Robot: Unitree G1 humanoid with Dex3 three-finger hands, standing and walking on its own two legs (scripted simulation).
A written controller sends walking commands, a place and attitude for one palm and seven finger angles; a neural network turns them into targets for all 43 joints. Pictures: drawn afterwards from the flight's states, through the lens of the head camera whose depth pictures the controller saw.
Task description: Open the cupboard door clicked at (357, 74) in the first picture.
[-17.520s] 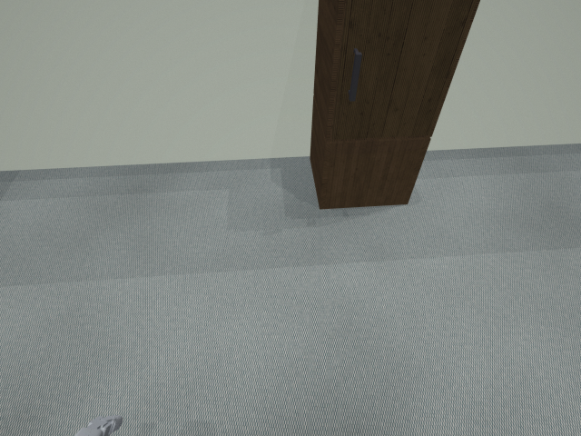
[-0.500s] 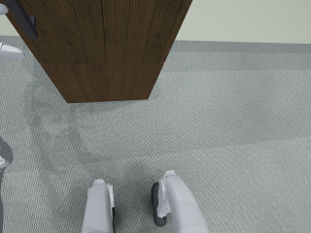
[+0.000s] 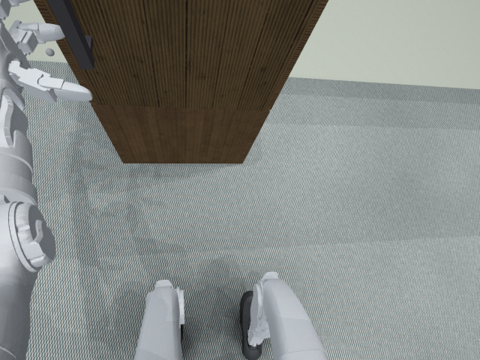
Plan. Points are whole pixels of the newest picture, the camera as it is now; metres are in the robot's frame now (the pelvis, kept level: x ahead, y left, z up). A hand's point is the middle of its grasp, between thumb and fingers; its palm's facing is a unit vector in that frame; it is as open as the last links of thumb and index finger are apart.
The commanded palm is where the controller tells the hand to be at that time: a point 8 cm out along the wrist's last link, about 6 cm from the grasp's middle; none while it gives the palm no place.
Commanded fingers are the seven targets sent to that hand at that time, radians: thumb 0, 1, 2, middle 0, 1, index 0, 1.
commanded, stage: slide the fingers in behind the handle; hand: left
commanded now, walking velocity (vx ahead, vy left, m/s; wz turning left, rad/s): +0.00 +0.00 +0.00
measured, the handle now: (71, 14) +0.60 +0.22 +0.06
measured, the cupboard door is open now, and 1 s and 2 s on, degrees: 0 0 0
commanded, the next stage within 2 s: move the hooked fingers beside the handle in 0.30 s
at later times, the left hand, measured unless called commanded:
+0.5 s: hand (53, 54) +0.54 +0.24 +0.05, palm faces +0.10 -0.99 -0.03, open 15.3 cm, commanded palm +0.54 +0.22 +0.05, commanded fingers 0.00 -0.50 0.30 -0.30 -1.20 -0.30 -1.20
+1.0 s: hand (45, 52) +0.54 +0.25 +0.05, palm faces +0.06 -1.00 -0.03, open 15.0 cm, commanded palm +0.54 +0.25 +0.05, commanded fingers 0.00 -0.50 0.30 -0.30 -1.20 -0.30 -1.20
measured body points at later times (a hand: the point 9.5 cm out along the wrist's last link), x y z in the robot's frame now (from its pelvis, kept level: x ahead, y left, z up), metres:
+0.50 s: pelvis +0.00 +0.00 +0.00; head +0.19 +0.05 +0.40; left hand +0.53 +0.30 +0.05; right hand +0.00 -0.27 -0.10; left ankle +0.02 +0.11 -0.61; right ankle +0.04 -0.15 -0.61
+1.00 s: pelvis +0.00 +0.00 +0.00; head +0.20 +0.05 +0.40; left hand +0.54 +0.31 +0.05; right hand +0.00 -0.26 -0.10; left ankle +0.02 +0.11 -0.61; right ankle +0.04 -0.15 -0.61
